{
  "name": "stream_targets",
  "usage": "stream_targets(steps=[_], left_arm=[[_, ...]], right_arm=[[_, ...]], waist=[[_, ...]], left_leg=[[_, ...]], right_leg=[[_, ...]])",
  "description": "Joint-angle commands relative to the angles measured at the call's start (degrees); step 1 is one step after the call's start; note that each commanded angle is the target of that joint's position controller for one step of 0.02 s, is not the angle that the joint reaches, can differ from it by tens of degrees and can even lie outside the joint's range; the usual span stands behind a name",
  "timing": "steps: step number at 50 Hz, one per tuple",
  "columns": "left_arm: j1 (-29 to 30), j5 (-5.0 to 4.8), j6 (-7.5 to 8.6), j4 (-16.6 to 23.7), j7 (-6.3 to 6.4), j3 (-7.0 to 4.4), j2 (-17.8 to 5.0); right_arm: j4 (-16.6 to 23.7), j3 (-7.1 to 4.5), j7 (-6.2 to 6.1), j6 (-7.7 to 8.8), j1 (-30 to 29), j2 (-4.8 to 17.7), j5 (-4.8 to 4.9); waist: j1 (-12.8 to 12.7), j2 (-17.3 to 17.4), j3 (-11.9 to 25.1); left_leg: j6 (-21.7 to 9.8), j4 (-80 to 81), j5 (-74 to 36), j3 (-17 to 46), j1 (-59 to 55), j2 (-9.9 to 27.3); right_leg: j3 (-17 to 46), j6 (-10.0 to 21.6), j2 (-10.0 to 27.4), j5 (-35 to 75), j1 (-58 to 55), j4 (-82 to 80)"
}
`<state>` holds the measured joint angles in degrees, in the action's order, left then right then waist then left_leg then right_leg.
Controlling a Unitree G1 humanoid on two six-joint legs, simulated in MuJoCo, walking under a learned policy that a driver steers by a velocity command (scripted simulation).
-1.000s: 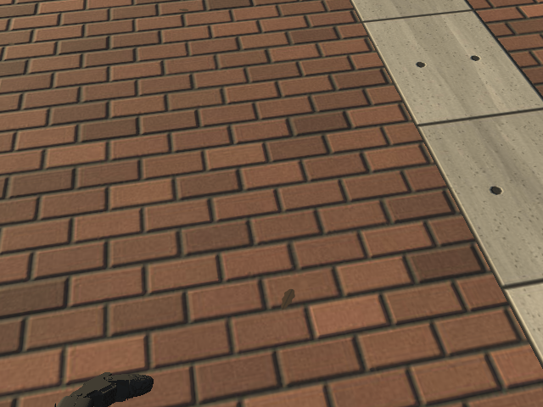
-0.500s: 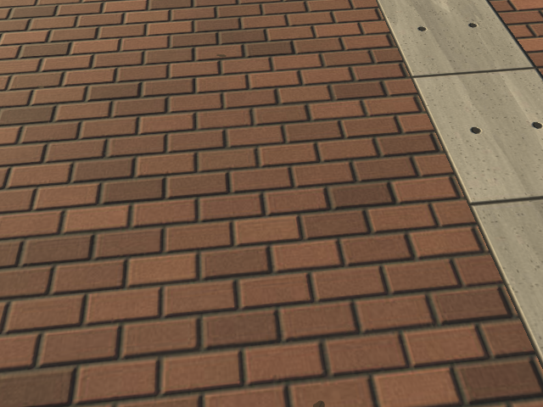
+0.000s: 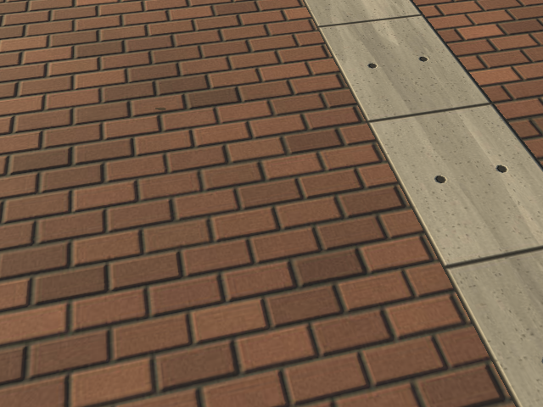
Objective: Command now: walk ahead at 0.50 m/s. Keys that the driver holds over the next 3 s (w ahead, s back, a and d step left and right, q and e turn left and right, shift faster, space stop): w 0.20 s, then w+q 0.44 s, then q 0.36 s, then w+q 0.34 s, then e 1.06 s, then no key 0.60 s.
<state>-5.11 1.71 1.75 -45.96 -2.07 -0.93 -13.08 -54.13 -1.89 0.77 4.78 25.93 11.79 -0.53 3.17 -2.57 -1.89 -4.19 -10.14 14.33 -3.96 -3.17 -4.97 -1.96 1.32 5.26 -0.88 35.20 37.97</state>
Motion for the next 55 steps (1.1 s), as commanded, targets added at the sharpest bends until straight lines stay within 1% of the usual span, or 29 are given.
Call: stream_targets(steps=[1,3,4,5,6,7,8,9,10,11,12,14,17,23,27,29,31,33,34,35,36,37,38,39,40,41,43,50,55], left_arm=[[7.1,-0.12,1.18,5.3,0.15,-0.71,-3.9],[5.0,-0.02,1.59,4.9,0.41,-1.07,-4.5],[1.0,0.08,1.86,3.6,0.75,-1.50,-5.2],[-7.0,0.41,2.37,0.8,1.22,-2.11,-6.0],[-17.2,1.48,3.01,-2.2,1.87,-3.18,-8.8],[-24.2,2.79,3.08,-2.7,2.48,-5.00,-15.6],[-22.5,0.34,2.18,-3.1,2.02,-5.10,-14.7],[-16.4,-0.81,1.87,-2.6,1.90,-4.44,-11.9],[-12.2,-0.88,2.14,-2.0,1.66,-3.48,-8.2],[-10.2,-0.69,2.54,-2.2,1.65,-2.89,-6.1],[-9.5,-0.87,2.94,-2.8,1.88,-2.49,-4.8],[-11.1,-0.72,4.05,-4.0,2.03,-2.46,-4.8],[-13.5,-0.83,4.99,-5.5,2.05,-2.89,-6.2],[-16.7,-0.91,5.03,-7.3,2.46,-2.47,-5.7],[-20.8,-0.68,4.59,-9.3,3.37,-2.49,-6.3],[-21.0,-0.44,4.10,-9.8,3.77,-2.61,-7.0],[-19.8,-0.25,3.55,-9.7,4.14,-2.95,-8.5],[-18.6,-0.21,2.46,-9.2,4.26,-3.42,-10.0],[-17.1,-0.83,2.40,-8.0,4.13,-3.41,-10.0],[-20.3,-2.17,2.80,-4.2,3.18,-2.12,-3.5],[-15.7,-1.77,3.10,-2.4,3.19,-3.03,-7.7],[-12.3,-1.84,3.41,-1.1,3.20,-2.55,-6.4],[-11.4,-1.75,3.71,-1.0,3.35,-2.24,-5.9],[-11.4,-1.16,3.21,-1.5,3.45,-2.51,-6.2],[-12.0,-0.03,2.03,-1.1,3.35,-2.61,-6.3],[-13.0,0.47,0.77,-1.2,3.21,-2.65,-5.9],[-13.8,0.38,-0.81,-0.6,3.10,-2.44,-4.8],[-4.4,-0.25,-2.23,3.8,3.38,-2.40,-6.4],[3.4,-0.22,-1.72,6.7,2.63,-2.18,-7.4]], right_arm=[[0.8,-1.86,-0.71,0.36,3.1,9.0,-0.38],[0.5,-2.01,-1.10,0.13,1.7,9.7,-0.59],[0.4,-2.12,-1.23,0.00,0.8,10.2,-0.71],[0.3,-2.09,-1.22,-0.29,-0.1,10.3,-0.59],[1.0,-1.65,-1.20,-0.30,-0.2,9.3,-0.29],[3.4,-0.20,-0.62,-0.14,4.8,3.5,1.84],[2.5,-1.30,-0.79,-0.26,4.6,7.1,0.79],[3.5,-1.94,-0.82,-0.49,-0.6,8.8,-0.07],[4.2,-1.59,-0.41,-0.15,-3.7,7.7,-0.16],[3.8,-1.46,-0.20,-0.46,-4.1,6.5,-0.04],[3.3,-1.38,0.06,-1.31,-3.1,6.0,-0.87],[2.4,-1.24,0.76,-2.66,-1.9,4.8,-1.32],[4.0,-1.47,1.22,-3.49,-7.0,4.8,-1.00],[7.5,-0.80,1.75,-3.21,-18.4,3.5,-0.89],[10.4,-0.24,2.23,-2.99,-24.9,3.0,-1.25],[11.0,-0.41,2.29,-2.94,-25.0,3.4,-1.40],[10.4,-0.98,1.95,-3.09,-21.6,4.4,-1.56],[7.3,-2.34,1.46,-2.56,-10.7,6.6,-2.05],[5.0,-3.70,0.82,-1.99,-2.1,9.6,-2.98],[5.9,-5.78,-0.02,-2.08,-1.7,17.3,-3.10],[6.4,-6.14,-0.11,-2.80,-0.9,18.1,-0.12],[6.5,-5.85,-0.67,-3.00,-4.4,16.9,0.44],[6.7,-4.89,-0.82,-3.02,-7.5,13.0,0.70],[7.1,-4.21,-1.00,-3.18,-10.1,10.5,0.79],[7.4,-3.62,-1.25,-3.30,-12.0,8.9,1.14],[7.7,-3.36,-1.17,-3.13,-12.4,8.8,0.92],[7.6,-3.83,-0.84,-2.55,-11.3,11.1,0.39],[8.6,-4.25,-1.39,-4.09,-7.3,12.7,0.20],[9.3,-4.60,-1.02,-4.57,-4.5,13.0,-0.79]], waist=[[-0.1,6.5,-3.7],[-1.7,6.8,-2.9],[-3.6,7.1,-0.9],[-7.2,5.9,3.3],[-10.8,3.5,9.8],[-10.2,-8.5,19.1],[-9.6,-8.8,20.5],[-7.1,-3.2,10.4],[-5.9,-0.5,5.0],[-4.2,-0.2,2.1],[-2.6,-1.4,0.5],[-1.7,-1.5,0.6],[-1.8,-0.6,-1.5],[-4.1,-0.5,-3.7],[-6.1,-0.4,-4.8],[-5.4,-0.9,-4.2],[-3.4,-2.7,-1.4],[1.2,-2.5,4.7],[5.7,0.5,9.5],[2.1,14.4,16.1],[3.5,9.9,21.3],[2.0,5.8,14.4],[0.4,2.5,8.3],[-1.9,0.7,4.1],[-3.7,1.3,2.9],[-4.6,1.8,3.4],[-5.5,2.5,5.0],[-2.2,6.6,6.3],[1.1,7.3,2.1]], left_leg=[[-6.5,0.3,-28.0,6.9,-0.2,17.3],[-5.7,-3.7,-36.5,6.4,-2.1,18.1],[-5.0,-8.5,-44.0,5.8,-2.3,17.8],[-3.9,-18.0,-47.8,4.0,-0.9,15.9],[-2.9,-31.1,-38.4,2.2,7.5,13.5],[0.1,-53.6,-10.4,-1.5,27.2,5.6],[-0.3,-62.8,16.1,4.5,36.3,0.7],[-0.9,-64.6,11.6,7.3,40.1,4.9],[-1.0,-61.4,7.0,7.2,39.5,7.1],[-0.9,-57.7,4.6,7.1,36.9,8.8],[-0.3,-55.2,3.4,7.2,34.0,9.7],[0.6,-54.6,1.2,6.8,31.7,9.5],[1.4,-51.6,-4.6,7.0,37.7,10.4],[2.1,-36.4,-15.8,3.3,41.0,9.8],[0.1,-28.2,-14.7,-1.1,41.1,8.8],[-1.8,-25.8,-10.4,-2.8,39.3,7.2],[-4.2,-25.2,-4.3,-5.2,33.5,3.6],[-7.2,-21.4,-1.8,-5.5,21.0,-0.4],[-10.0,-17.0,-6.6,0.8,7.3,3.0],[-18.8,-18.3,-25.1,27.7,-12.4,22.4],[-23.8,-13.0,-41.7,41.9,-15.0,27.0],[-22.0,-13.3,-49.3,30.8,-9.7,25.7],[-18.8,-12.0,-49.7,25.5,-2.2,23.0],[-15.6,-10.2,-47.8,21.1,4.5,19.4],[-14.1,-8.8,-46.9,18.2,9.4,16.6],[-13.2,-8.5,-47.9,16.7,11.6,15.5],[-12.5,-9.1,-53.1,14.9,12.9,13.7],[-8.2,-10.9,-45.6,18.3,9.9,11.5],[-11.0,-6.0,-8.3,28.9,6.3,13.2]], right_leg=[[-1.4,1.4,-1.8,-1.5,-0.2,-4.0],[-1.9,3.2,-3.5,-5.9,-4.5,-6.4],[-2.6,4.3,-5.3,-8.1,-10.0,-7.8],[-3.5,5.7,-7.1,-7.1,-19.7,-11.4],[1.5,8.1,-2.5,-7.7,-34.6,-11.4],[27.3,15.0,15.5,-13.9,-53.2,-13.7],[42.6,17.7,19.3,-14.2,-53.0,-21.7],[32.8,15.7,16.4,-16.8,-44.9,-22.1],[25.9,14.2,13.9,-14.2,-37.0,-24.3],[19.8,11.6,11.2,-11.6,-31.5,-26.6],[15.3,9.7,9.1,-9.1,-27.1,-28.3],[10.7,9.1,8.0,-4.4,-24.7,-30.3],[5.3,8.8,7.6,-2.0,-26.1,-32.8],[-3.6,6.9,6.1,6.1,-30.5,-32.5],[-6.9,6.5,8.1,14.7,-38.0,-29.6],[-8.5,6.1,9.1,24.3,-41.7,-25.6],[-10.4,5.4,9.6,41.8,-43.8,-17.6],[-11.6,4.7,9.1,46.6,-41.5,0.9],[-12.1,2.6,7.5,33.1,-31.6,16.8],[-12.2,-1.1,-2.6,-16.8,-7.1,40.3],[0.3,-2.1,-8.2,-30.9,0.5,49.6],[3.9,-1.8,-3.7,-25.7,4.1,48.1],[3.7,-1.7,-1.9,-22.4,3.2,42.8],[3.7,-2.0,-0.7,-21.5,0.9,38.1],[3.8,-2.6,-0.3,-21.0,-2.1,34.7],[3.7,-3.2,-0.5,-20.7,-4.5,32.2],[2.8,-4.1,-1.5,-19.2,-5.6,28.2],[3.5,-4.9,-2.2,-11.6,-1.7,17.3],[6.0,-4.5,-2.4,-12.7,2.3,7.9]])
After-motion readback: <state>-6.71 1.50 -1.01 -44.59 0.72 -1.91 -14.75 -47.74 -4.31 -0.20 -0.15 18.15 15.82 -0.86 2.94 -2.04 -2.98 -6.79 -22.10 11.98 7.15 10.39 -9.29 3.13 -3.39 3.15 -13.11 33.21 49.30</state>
